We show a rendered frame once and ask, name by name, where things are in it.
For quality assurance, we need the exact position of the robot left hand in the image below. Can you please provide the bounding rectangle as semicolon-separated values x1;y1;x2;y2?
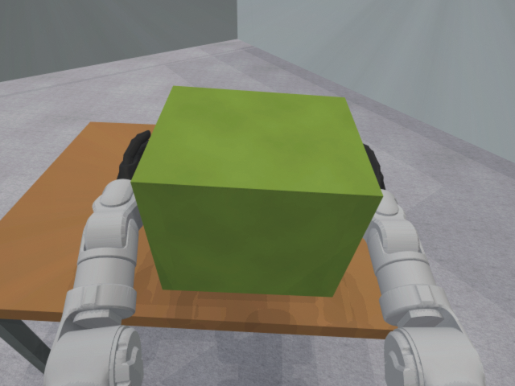
117;130;150;180

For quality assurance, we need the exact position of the robot right hand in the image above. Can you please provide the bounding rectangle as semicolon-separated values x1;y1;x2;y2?
363;144;385;190

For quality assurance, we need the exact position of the left robot forearm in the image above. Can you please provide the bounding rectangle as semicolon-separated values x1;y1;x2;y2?
43;179;143;386

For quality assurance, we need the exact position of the robot right upper arm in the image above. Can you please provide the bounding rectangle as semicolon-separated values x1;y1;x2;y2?
384;327;484;386

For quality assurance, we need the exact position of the table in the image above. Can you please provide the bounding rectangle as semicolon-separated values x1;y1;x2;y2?
0;122;398;374

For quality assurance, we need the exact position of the robot left upper arm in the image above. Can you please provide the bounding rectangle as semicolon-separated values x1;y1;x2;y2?
46;325;144;386

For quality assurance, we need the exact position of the right robot forearm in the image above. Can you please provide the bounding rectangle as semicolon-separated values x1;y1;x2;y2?
363;189;486;386

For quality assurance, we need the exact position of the carton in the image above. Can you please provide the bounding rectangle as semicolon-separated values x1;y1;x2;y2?
130;86;383;297

